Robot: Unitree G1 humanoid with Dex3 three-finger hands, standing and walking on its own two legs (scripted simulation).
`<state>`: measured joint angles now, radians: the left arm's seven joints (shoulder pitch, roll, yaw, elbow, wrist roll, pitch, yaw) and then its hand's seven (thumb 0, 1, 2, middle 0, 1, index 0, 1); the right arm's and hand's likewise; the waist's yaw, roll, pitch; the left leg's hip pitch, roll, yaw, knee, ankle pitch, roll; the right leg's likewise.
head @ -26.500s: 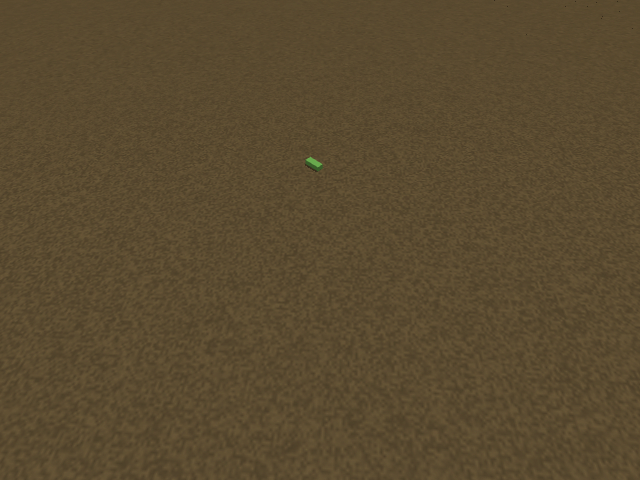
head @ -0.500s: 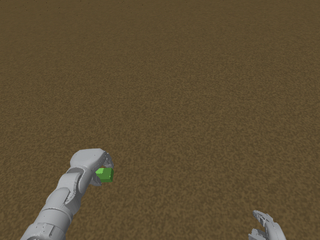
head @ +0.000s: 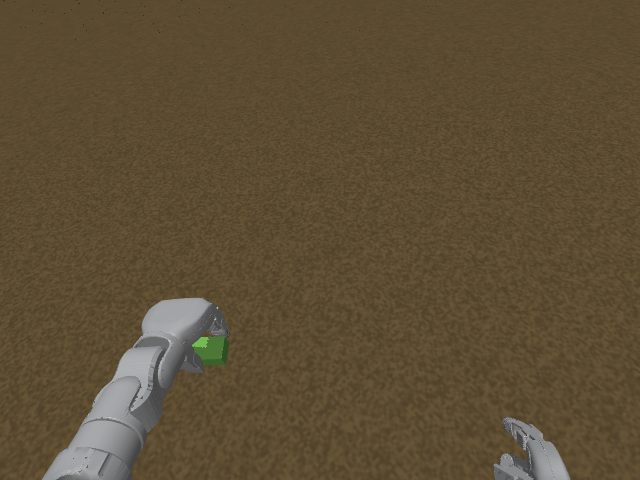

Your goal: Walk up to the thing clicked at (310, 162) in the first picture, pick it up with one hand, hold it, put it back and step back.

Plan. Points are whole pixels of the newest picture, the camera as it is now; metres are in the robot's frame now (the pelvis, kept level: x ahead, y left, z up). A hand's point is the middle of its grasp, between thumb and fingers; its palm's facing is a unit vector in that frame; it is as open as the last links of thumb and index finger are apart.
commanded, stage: hold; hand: left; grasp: from above
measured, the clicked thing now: (196, 351) +0.31 +0.23 -0.07
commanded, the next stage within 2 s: crouch in 0.18 s
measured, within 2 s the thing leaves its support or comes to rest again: neither
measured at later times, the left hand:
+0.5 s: hand (190, 354) +0.30 +0.23 -0.05, palm faces -0.44 -0.05 -0.89, open 6.4 cm
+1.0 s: hand (230, 374) +0.35 +0.23 -0.26, palm faces -0.39 +0.05 -0.92, open 6.4 cm
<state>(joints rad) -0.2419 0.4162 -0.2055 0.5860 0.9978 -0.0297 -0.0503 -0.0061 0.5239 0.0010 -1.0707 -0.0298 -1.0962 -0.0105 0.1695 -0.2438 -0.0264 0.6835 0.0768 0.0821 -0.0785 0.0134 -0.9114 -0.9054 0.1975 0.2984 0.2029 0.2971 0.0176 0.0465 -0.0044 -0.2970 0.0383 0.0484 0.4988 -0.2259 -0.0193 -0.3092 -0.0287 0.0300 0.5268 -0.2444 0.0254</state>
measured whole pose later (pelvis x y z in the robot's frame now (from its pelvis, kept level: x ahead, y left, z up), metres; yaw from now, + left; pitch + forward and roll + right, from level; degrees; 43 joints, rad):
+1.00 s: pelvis -0.04 +0.01 -0.16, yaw +1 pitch +27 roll -2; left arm -0.64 0.40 -0.11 1.17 1.19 -0.06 0.37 -0.01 0.50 0.03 -1.10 -0.01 -1.11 0.00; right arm 0.24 -0.26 -0.09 0.73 -0.03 0.03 -0.03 0.01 -0.91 -0.90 0.20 0.30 0.20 0.30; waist -0.11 0.04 -0.19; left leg -1.37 0.05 -0.02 1.44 -0.54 -0.01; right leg -1.34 -0.02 0.01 1.41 -0.54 0.04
